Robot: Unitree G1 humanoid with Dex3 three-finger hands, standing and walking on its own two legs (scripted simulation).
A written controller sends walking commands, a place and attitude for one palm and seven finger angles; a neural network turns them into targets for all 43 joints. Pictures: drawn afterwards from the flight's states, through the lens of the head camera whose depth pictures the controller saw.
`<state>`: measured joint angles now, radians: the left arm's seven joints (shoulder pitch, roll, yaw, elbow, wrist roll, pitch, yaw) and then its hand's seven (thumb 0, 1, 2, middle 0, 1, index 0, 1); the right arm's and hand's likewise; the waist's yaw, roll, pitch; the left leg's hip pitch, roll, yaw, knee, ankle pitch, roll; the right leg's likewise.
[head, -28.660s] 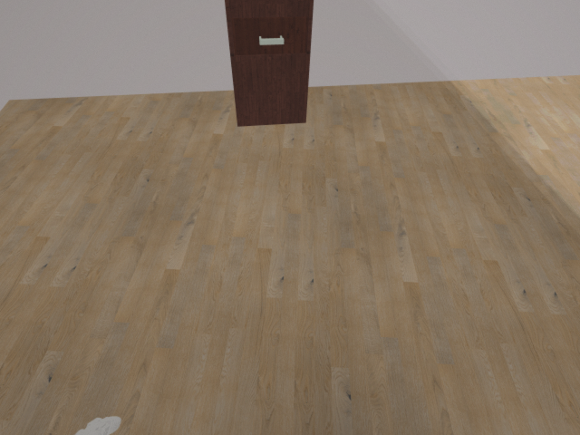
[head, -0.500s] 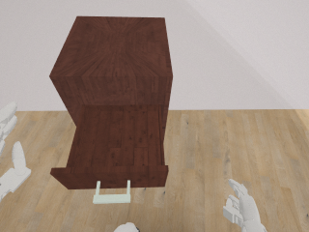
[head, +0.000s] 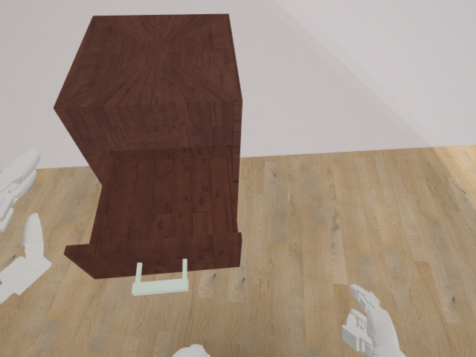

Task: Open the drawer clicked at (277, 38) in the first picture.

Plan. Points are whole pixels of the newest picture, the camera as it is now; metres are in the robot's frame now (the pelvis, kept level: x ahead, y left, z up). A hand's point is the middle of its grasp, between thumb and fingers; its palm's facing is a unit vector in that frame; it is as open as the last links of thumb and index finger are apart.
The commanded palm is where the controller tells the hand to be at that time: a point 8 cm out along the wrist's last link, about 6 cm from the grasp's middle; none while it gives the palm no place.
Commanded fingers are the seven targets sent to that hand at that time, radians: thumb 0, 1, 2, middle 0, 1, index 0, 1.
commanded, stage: step back with the hand held close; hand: left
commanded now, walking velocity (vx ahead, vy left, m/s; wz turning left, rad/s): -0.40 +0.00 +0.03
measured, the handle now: (161, 276) +0.31 +0.20 -0.23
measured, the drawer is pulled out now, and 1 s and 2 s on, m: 0.29 0.29 0.29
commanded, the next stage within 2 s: stop stepping back and stand still in 0.16 s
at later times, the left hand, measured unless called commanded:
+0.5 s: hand out of the picture +0.07 +0.18 +0.17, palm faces +0.35 -0.77 -0.53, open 7.4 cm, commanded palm +0.01 +0.22 +0.18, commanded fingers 0.00 0.90 0.90 -0.20 -0.30 -0.20 -0.30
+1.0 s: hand out of the picture +0.01 +0.19 +0.16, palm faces +0.46 -0.79 -0.41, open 7.4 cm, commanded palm -0.05 +0.23 +0.18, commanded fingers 0.00 0.90 0.90 -0.20 -0.30 -0.20 -0.30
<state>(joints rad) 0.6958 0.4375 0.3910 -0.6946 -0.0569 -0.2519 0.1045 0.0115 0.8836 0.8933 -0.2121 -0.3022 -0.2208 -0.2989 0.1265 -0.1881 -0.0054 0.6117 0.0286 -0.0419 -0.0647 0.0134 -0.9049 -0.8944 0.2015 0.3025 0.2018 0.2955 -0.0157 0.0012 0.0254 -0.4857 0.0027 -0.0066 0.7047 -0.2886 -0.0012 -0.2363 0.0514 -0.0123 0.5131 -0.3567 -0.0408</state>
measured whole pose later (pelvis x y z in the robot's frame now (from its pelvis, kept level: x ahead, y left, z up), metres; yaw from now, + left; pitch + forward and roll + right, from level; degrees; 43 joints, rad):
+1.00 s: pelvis -0.16 -0.06 +0.00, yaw +4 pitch -1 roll +0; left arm 0.58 0.33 0.35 -0.53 -0.03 -0.19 0.17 0.01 0.89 0.89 -0.20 -0.30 -0.21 -0.30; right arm 0.20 -0.18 0.02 0.63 0.01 -0.09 -0.04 0.01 -0.91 -0.89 0.20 0.30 0.20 0.30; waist -0.01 0.00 0.02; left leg -0.20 0.01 0.03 0.57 -0.37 0.05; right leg -0.34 0.01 -0.11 0.56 -0.22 -0.06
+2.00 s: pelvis -0.18 -0.06 +0.01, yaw +4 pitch -2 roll +0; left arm 0.29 0.13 0.01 1.09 0.01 0.02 0.03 0.01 0.92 0.89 -0.20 -0.30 -0.20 -0.30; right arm 0.36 -0.11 0.01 1.10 -0.01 0.01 -0.04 0.00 -0.91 -0.89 0.20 0.30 0.20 0.29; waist -0.01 0.01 0.07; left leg -0.11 0.01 0.04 0.42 -0.27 0.01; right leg -0.20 0.02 -0.01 0.43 -0.19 -0.03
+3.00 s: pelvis -0.15 -0.06 +0.01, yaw +4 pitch -1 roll +0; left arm 0.29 0.11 0.01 1.13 0.01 0.00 0.04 0.01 0.91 0.89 -0.19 -0.30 -0.20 -0.30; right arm 0.32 -0.09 0.00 1.12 -0.01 0.00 -0.05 0.00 -0.91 -0.89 0.20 0.30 0.20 0.29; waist -0.01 0.01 0.09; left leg -0.09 0.03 0.04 0.40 -0.29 -0.01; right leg -0.18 0.04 -0.02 0.42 -0.22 -0.04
